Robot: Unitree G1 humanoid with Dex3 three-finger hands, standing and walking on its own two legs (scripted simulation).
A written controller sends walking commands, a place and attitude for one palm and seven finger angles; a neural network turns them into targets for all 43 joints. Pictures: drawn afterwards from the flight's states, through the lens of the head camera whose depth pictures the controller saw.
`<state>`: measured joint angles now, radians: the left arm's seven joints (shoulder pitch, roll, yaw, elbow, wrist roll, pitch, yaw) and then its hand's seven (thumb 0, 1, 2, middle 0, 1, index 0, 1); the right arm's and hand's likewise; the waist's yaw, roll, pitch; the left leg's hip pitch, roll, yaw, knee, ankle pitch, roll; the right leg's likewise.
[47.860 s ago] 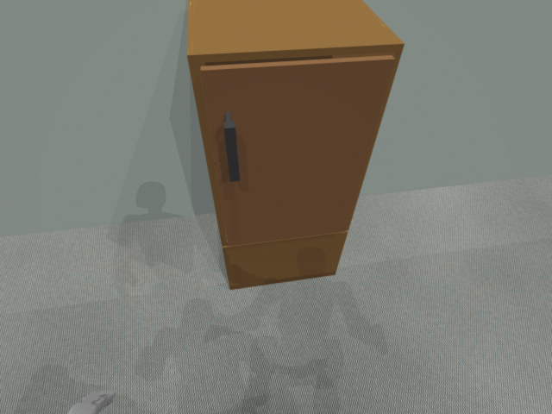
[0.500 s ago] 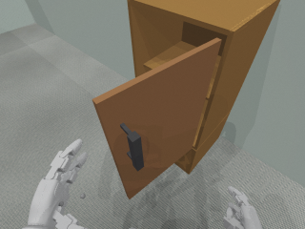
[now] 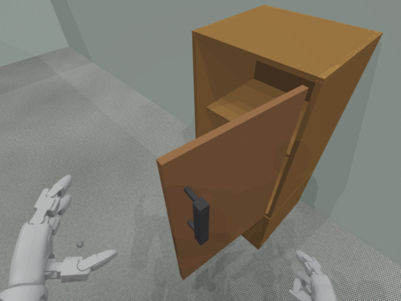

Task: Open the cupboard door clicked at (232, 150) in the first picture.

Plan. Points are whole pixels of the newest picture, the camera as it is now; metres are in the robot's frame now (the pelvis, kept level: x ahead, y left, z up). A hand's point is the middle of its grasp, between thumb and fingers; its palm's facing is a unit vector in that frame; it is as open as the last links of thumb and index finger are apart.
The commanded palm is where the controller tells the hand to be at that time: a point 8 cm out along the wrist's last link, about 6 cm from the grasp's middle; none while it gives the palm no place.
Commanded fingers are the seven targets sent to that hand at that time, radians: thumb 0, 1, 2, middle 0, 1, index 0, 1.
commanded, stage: draw the hand back to the body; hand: left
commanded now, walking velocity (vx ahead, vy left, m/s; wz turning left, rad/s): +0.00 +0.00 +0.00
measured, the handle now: (195, 215) +0.30 +0.05 +0.01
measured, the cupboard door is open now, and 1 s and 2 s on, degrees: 82 82 82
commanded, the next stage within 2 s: step back with the hand held close in 0.74 s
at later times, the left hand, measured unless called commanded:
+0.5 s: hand (40, 204) +0.20 +0.26 +0.18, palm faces +0.46 -0.80 -0.39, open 7.9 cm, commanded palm +0.14 +0.29 +0.19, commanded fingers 0.00 0.90 0.90 -0.20 -0.30 -0.20 -0.30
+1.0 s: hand (59, 206) +0.20 +0.23 +0.18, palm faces +0.42 -0.79 -0.45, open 7.4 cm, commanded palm +0.14 +0.26 +0.19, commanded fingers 0.00 0.90 0.90 -0.20 -0.30 -0.20 -0.30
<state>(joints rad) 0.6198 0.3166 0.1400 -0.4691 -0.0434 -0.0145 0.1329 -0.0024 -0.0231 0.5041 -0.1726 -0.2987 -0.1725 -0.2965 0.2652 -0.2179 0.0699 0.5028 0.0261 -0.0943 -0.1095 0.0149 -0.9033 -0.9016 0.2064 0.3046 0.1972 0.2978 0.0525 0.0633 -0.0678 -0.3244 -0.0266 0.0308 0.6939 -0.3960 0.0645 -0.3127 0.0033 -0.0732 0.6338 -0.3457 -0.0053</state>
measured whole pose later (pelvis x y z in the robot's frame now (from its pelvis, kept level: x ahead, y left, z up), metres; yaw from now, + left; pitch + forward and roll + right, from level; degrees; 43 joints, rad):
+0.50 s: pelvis +0.00 -0.01 +0.02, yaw -1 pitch -4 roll -1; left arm 0.46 0.34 0.35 -0.42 -0.07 -0.06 0.13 0.01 0.80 0.86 -0.20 -0.30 -0.20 -0.30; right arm 0.20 -0.24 0.03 0.60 0.01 -0.09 -0.07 0.01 -0.90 -0.90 0.21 0.30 0.20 0.30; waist 0.06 0.07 0.02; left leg -0.09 -0.03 0.05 0.44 -0.28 0.05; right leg -0.10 0.01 -0.05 0.40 -0.24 -0.01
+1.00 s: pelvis -0.01 -0.03 +0.02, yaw -2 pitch -2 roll -1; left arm 0.47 0.35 0.38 -0.37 -0.06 -0.12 0.12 0.02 0.89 0.90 -0.21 -0.30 -0.21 -0.30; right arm 0.16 -0.24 0.02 0.61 0.01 -0.06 -0.07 0.01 -0.90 -0.90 0.21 0.30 0.20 0.30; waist 0.03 0.08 0.02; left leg -0.15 0.02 0.04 0.45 -0.27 0.02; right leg -0.14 0.06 -0.06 0.36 -0.19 -0.05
